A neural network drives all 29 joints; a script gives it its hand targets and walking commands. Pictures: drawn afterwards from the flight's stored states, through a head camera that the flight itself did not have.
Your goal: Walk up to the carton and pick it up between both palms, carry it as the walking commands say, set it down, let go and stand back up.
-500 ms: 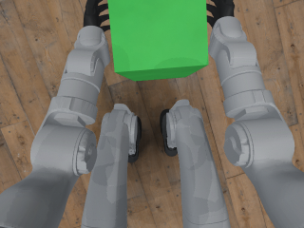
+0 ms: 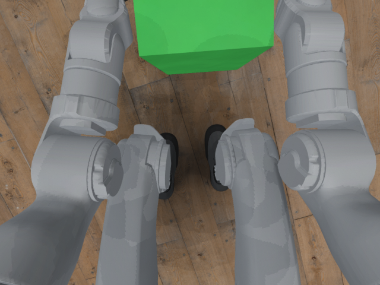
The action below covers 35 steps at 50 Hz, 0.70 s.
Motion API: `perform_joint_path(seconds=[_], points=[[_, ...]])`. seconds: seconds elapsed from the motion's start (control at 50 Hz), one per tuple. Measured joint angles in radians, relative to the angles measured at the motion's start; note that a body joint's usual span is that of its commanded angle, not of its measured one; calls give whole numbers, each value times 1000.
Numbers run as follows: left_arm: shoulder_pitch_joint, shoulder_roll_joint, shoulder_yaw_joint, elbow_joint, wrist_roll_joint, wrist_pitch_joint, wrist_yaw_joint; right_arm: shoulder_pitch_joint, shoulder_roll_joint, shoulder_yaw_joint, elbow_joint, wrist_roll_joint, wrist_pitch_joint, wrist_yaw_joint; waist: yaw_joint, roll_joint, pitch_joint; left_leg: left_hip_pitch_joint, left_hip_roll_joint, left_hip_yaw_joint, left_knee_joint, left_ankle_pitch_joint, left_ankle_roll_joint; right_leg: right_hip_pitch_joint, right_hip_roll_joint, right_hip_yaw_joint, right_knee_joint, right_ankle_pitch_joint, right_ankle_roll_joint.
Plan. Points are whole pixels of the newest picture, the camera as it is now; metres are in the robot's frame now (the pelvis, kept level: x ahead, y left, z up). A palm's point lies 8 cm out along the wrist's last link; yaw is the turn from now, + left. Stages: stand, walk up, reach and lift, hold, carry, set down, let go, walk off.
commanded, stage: set down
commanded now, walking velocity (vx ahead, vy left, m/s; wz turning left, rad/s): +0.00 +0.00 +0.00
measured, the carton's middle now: out of the picture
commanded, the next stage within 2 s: none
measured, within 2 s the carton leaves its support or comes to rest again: rests again in 0.96 s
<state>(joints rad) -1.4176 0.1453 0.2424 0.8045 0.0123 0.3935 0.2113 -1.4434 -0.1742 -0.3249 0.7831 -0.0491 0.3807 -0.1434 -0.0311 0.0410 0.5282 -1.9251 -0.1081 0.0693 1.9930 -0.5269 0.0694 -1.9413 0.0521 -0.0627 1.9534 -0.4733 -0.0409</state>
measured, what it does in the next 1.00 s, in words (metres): lowers itself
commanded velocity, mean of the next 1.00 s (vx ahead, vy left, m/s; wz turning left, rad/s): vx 0.00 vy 0.00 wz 0.00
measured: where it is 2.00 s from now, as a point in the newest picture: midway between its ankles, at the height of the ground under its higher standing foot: (192, 173)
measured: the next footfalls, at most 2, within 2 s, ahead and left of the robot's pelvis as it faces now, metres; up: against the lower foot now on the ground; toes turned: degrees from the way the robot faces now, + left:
none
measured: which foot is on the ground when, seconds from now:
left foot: down 0.00-1.00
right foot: down 0.00-1.00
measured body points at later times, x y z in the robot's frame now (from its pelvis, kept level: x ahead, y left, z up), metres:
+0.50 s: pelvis +0.02 +0.00 -0.05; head +0.39 -0.01 +0.20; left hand +0.58 +0.10 -0.22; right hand +0.59 -0.16 -0.20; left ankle +0.13 +0.08 -0.40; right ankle +0.15 -0.10 -0.40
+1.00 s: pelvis +0.01 -0.01 -0.07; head +0.38 -0.01 +0.19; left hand +0.58 +0.11 -0.22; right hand +0.59 -0.16 -0.21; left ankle +0.13 +0.08 -0.41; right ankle +0.15 -0.10 -0.41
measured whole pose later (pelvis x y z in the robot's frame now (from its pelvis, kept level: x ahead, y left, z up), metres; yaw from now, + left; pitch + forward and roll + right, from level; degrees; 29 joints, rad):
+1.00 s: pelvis +0.01 -0.01 -0.07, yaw +1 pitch +27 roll +0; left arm -1.52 0.20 0.17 0.99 -0.08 0.30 0.20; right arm -1.53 -0.24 -0.30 0.98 0.01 0.26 -0.13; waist -0.04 0.03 0.52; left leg -2.11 -0.13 0.09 2.22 -0.58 0.06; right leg -2.13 0.06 -0.06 2.19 -0.53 -0.04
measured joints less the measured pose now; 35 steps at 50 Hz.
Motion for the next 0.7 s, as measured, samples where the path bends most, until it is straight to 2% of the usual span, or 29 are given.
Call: perform_joint_path(seconds=[0.14,0.24,0.34,0.44,0.5,0.6,0.7], points=[[-24,23,-9,51,-29,-39,3,-46,-11,12,73,10,-40,-9,-8,-22,-3,-15,2,5,44,-34,1,-19,2,-3,46,-31,-4],[-76,26,8,112,-11,-90,1,-96,-29,-6,123,5,-80,0,-5,-5,-5,-62,-1,3,80,-42,3,-61,1,-8,78,-41,-1],[-82,33,-1,111,-23,-82,3,-100,-34,5,137,-1,-89,3,-10,-9,-4,-108,1,20,124,-57,9,-112,1,-1,128,-57,1],[-39,42,-67,69,-94,-69,18,-45,-49,58,93,75,-83,-5,-9,-6,-1,-138,-5,25,171,-77,9,-142,4,-1,179,-80,2],[-23,42,-99,65,-122,-69,47,-18,-53,94,76,104,-80,-19,-17,-5,0,-133,-18,23,192,-82,4,-135,8,5,203,-93,8],[-49,62,-123,126,-120,-71,33,-59,-59,90,133,117,-70,-27,-13,-8,-2,-131,-15,18,201,-75,-3,-134,15,0,208,-80,7],[-91,76,-109,179,-110,-77,17,-111,-59,80,200,91,-85,-28,-19,-24,-3,-135,-16,16,198,-61,-10,-139,13,-1,208,-65,2]])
